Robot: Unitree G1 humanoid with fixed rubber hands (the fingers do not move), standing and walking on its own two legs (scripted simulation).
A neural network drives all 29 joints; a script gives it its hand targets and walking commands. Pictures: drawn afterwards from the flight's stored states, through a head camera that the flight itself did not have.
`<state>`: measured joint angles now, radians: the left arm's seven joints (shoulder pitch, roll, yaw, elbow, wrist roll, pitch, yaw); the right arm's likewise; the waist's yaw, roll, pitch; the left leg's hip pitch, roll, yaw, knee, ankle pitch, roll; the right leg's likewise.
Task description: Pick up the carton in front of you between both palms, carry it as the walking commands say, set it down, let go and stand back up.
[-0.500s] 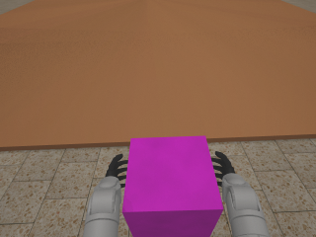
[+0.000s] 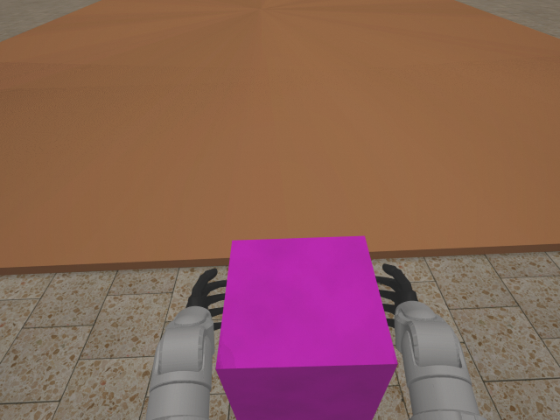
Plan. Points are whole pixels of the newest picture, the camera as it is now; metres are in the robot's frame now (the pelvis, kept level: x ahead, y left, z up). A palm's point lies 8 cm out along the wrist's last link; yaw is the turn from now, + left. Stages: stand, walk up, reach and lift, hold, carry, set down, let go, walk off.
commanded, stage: hold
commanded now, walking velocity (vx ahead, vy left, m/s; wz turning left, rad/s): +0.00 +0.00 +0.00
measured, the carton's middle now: (301, 336) +0.30 +0.00 -0.03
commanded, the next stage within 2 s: carry in 1.10 s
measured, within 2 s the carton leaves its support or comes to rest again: neither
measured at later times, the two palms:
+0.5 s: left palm (199, 314) +0.29 +0.15 +0.05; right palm (404, 310) +0.29 -0.15 +0.05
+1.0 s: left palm (198, 316) +0.29 +0.15 +0.05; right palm (405, 311) +0.29 -0.15 +0.05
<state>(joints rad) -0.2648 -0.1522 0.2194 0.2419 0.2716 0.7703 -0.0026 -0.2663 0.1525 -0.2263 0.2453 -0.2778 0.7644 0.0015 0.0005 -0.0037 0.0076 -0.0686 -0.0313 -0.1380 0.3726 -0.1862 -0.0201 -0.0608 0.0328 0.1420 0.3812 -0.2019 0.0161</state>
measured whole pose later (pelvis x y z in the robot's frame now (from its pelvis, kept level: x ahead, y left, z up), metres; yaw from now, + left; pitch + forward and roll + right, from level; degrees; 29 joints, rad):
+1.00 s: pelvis +0.00 +0.00 +0.00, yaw +0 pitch -6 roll +0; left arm -0.25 -0.15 0.21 0.22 0.27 0.77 0.00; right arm -0.25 0.15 -0.22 0.23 -0.27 0.77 0.00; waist 0.00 0.00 0.01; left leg -0.07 -0.03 -0.13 0.37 -0.19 -0.02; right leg -0.06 0.03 0.13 0.38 -0.20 0.02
